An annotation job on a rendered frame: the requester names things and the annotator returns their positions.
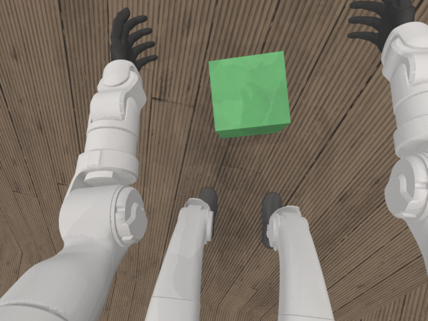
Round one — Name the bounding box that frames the right robot forearm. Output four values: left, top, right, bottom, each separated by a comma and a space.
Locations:
381, 21, 428, 158

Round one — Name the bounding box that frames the right robot thigh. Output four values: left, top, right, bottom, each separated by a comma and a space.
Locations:
270, 212, 335, 321

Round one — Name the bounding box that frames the left robot forearm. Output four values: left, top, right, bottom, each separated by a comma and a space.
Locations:
59, 60, 146, 236

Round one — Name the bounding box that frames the robot left hand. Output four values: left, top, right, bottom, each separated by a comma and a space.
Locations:
110, 7, 158, 72

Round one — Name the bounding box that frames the robot left upper arm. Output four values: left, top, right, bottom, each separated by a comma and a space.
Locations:
0, 184, 147, 321

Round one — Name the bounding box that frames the robot right hand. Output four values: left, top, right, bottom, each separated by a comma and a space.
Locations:
347, 0, 415, 53

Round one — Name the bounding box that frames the carton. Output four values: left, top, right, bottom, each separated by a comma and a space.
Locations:
209, 51, 291, 138

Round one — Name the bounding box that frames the robot left foot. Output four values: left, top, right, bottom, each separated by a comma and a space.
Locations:
199, 187, 217, 238

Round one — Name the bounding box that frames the robot right upper arm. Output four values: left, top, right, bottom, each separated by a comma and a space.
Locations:
385, 152, 428, 275

